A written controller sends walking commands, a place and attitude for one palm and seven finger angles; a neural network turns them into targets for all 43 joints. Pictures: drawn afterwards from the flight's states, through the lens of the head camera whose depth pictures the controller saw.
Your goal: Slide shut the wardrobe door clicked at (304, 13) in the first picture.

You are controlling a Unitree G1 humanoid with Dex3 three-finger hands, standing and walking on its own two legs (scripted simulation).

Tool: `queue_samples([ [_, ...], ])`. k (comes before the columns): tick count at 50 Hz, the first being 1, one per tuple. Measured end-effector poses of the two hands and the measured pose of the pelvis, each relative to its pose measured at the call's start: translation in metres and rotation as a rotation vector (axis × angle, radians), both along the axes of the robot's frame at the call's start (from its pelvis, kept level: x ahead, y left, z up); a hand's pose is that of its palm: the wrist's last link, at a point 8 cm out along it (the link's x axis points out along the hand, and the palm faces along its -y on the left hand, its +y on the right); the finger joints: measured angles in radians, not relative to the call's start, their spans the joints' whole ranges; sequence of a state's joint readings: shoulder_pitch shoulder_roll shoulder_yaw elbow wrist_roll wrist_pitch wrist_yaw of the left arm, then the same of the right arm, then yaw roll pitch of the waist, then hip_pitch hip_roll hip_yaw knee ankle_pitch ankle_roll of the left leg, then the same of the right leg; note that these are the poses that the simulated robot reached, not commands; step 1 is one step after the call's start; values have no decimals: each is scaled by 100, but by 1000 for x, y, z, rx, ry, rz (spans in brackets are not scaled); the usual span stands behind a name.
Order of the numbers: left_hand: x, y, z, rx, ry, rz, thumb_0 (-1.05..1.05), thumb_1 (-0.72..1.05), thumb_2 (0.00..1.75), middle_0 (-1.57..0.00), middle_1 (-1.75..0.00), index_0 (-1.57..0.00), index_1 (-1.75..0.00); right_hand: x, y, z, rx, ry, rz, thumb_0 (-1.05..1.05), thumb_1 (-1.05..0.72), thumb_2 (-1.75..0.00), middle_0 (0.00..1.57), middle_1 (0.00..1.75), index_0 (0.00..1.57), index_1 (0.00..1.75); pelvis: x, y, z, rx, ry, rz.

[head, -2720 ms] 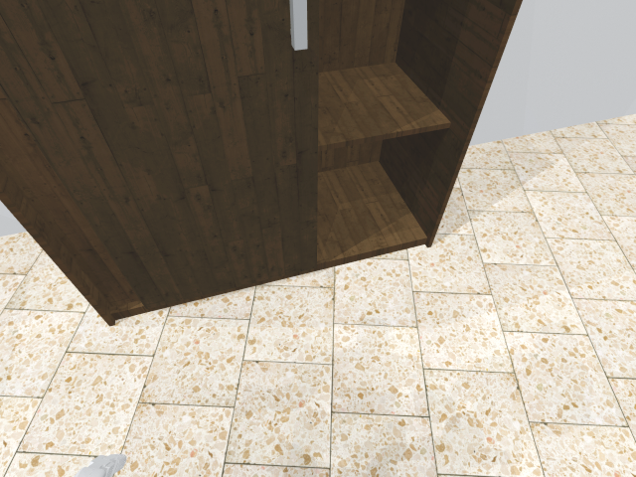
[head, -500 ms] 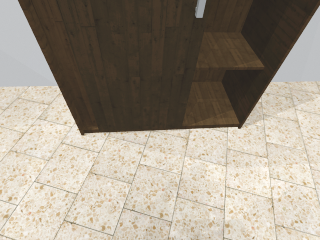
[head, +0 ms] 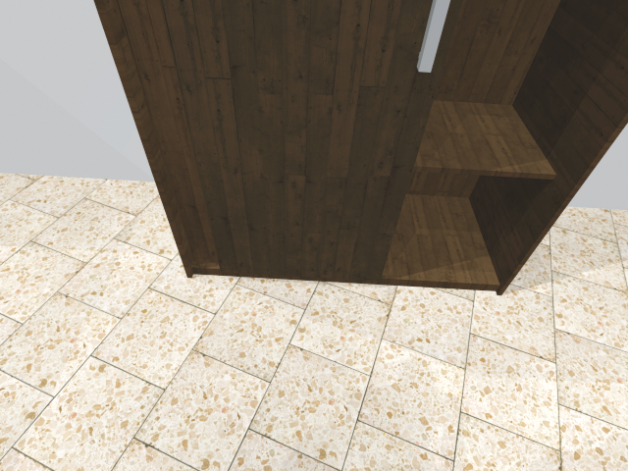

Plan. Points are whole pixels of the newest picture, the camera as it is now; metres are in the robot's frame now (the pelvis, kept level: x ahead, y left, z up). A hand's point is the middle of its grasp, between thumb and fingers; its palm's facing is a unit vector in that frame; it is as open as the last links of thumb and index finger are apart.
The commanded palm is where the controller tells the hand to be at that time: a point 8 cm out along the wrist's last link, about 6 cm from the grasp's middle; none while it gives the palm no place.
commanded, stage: take the last steps up to it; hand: left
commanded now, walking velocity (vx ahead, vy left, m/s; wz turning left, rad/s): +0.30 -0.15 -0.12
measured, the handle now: out of the picture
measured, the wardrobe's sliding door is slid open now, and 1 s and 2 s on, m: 0.48 0.48 0.48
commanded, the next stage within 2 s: come to a stop and stand still in 1.02 s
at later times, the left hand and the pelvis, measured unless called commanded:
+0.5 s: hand (258, 381) +0.29 +0.12 -0.18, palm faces -0.13 -0.97 -0.22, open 7.4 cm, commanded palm none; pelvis +0.15 -0.06 -0.02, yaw -4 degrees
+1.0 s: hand (297, 372) +0.32 +0.06 -0.19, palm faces -0.03 -0.99 -0.11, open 7.3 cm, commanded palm none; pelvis +0.32 -0.12 -0.01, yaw -5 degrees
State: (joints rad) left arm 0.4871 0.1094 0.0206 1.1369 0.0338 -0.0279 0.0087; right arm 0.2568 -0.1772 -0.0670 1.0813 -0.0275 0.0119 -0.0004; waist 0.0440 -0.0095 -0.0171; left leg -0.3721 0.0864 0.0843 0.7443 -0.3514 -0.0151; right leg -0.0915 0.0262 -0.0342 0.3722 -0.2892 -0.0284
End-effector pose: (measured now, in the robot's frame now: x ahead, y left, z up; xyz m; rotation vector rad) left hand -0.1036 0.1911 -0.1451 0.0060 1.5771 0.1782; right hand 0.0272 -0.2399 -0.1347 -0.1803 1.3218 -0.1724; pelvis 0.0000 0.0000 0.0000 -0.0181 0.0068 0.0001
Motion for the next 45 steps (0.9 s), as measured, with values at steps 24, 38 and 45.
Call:
queue_samples([
  [24, 377, -11, 1, 86, -394, -307, 0, 91, 90, -19, -29, -19, -29, -30, -2, -9, 82, 328, -273, 0, -91, -90, 20, 30, 20, 30, 144, -55, -15, 18, -10, -82],
  [38, 418, -70, 2, 99, -372, -204, -2, 95, 90, -20, -29, -20, -30, 220, -109, -8, 4, -51, -113, 1, -92, -90, 20, 30, 19, 30, 238, -108, -6, -16, -20, -57],
  [45, 407, -70, -28, 36, -220, -151, -1, 93, 90, -20, -29, -20, -30, 332, -110, 6, -38, -237, -28, 0, -91, -90, 20, 30, 20, 30, 292, -110, -17, -29, -35, -69],
])
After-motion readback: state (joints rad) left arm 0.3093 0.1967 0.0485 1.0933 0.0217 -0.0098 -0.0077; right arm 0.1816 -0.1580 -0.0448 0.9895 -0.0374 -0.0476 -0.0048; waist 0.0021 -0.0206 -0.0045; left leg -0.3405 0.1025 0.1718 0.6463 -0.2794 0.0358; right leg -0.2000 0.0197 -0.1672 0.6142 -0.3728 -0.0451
